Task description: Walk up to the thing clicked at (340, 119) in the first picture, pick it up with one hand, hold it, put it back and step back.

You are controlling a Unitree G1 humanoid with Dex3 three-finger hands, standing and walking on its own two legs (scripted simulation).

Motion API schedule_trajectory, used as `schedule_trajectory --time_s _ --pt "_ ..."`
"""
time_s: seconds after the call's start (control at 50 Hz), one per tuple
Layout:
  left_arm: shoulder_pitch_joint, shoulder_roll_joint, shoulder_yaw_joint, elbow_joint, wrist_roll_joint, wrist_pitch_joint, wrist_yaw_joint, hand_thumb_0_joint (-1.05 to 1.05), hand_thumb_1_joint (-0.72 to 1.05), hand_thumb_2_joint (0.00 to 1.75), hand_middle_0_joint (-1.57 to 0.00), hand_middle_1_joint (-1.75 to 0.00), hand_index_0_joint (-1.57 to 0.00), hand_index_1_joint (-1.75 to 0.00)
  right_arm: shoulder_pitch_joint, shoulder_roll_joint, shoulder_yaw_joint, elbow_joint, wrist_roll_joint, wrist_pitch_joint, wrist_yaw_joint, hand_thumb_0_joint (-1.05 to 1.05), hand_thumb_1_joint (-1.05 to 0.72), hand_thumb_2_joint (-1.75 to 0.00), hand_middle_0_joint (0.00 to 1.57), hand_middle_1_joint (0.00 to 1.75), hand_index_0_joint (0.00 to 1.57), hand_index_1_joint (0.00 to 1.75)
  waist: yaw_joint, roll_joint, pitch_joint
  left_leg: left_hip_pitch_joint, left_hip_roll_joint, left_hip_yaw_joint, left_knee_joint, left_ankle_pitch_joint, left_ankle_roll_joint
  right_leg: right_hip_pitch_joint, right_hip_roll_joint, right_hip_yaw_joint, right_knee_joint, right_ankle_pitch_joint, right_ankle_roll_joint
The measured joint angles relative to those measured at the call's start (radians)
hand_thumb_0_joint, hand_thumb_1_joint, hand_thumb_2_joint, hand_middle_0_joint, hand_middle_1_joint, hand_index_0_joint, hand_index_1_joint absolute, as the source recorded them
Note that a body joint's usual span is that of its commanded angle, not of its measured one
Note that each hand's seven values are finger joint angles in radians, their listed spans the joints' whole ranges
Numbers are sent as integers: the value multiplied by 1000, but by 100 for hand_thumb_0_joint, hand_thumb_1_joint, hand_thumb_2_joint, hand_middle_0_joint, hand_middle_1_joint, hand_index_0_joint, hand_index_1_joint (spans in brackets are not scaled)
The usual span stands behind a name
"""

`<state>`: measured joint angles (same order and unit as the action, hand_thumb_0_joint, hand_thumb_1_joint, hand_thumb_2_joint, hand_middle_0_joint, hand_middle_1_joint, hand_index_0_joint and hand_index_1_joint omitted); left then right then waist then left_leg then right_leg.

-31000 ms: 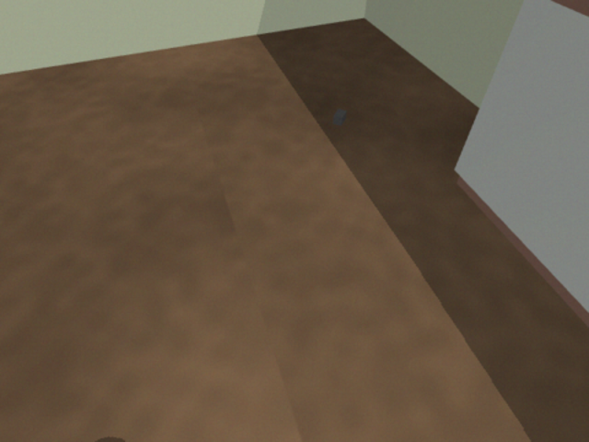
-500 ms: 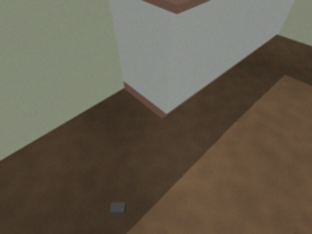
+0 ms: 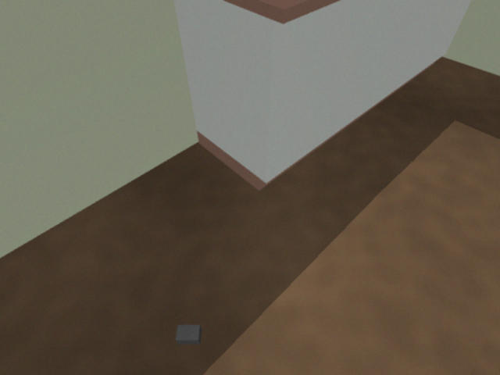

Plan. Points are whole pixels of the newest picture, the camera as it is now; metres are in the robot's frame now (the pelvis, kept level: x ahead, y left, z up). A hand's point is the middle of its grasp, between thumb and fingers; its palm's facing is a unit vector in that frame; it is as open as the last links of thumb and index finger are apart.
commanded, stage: stand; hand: left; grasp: from above
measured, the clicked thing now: (189, 334) +0.40 +0.26 -0.76
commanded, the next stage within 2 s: rise first in 0.70 s
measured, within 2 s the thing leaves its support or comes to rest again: neither
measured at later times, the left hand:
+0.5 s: hand out of the picture +0.07 +0.26 -0.16, palm faces -0.02 -0.94 -0.34, open 7.4 cm
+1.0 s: hand out of the picture +0.14 +0.25 -0.17, palm faces +0.02 -0.95 -0.32, open 8.4 cm
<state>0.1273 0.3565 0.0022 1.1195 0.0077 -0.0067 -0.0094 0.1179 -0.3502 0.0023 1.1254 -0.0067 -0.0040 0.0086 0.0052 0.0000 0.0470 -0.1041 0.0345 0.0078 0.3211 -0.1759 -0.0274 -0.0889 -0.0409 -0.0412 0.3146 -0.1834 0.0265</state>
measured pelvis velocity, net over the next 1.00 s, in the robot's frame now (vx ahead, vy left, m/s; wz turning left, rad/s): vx -0.02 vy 0.00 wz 0.00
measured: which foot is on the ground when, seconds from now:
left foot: down 0.00-1.00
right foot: down 0.00-1.00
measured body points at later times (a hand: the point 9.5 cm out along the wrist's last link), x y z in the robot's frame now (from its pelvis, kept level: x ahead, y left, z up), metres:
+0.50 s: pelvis +0.00 +0.00 +0.00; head +0.01 +0.00 +0.45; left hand +0.07 +0.31 -0.13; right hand +0.08 -0.30 -0.13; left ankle +0.00 +0.14 -0.75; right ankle -0.01 -0.13 -0.75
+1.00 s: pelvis -0.02 +0.00 -0.01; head +0.04 +0.01 +0.43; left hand +0.14 +0.30 -0.14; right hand +0.09 -0.27 -0.14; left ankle +0.00 +0.14 -0.75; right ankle -0.01 -0.13 -0.75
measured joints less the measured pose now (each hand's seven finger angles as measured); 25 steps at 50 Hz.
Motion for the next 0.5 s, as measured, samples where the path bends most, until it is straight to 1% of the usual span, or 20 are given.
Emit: schedule_trajectory --time_s 0.5 --pt "2 0 -1 -4 1 -1 1 0 90 90 -20 -30 -20 -30 0 1 0 -2 0 -1 0 1 -91 -90 21 30 20 30 0 0 -1 -2 -3 1 2 -1 2 -1 -3 1 1 -1 3"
